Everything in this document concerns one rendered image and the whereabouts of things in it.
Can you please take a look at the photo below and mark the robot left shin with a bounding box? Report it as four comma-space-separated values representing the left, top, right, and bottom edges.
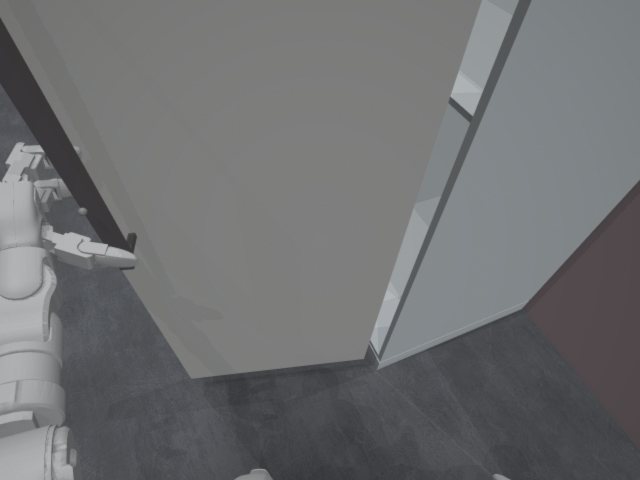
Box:
250, 469, 272, 479

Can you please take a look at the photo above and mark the handle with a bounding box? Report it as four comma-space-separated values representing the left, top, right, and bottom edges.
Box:
0, 18, 137, 270

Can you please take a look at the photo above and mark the fridge door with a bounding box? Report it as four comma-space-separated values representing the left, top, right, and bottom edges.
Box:
0, 0, 482, 379

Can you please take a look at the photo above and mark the robot left hand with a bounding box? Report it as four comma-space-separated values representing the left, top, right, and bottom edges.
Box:
0, 142, 137, 270

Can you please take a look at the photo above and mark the robot left upper arm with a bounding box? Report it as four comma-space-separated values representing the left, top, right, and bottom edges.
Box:
0, 425, 82, 480

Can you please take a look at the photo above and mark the left robot forearm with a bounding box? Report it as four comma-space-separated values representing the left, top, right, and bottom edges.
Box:
0, 246, 66, 438

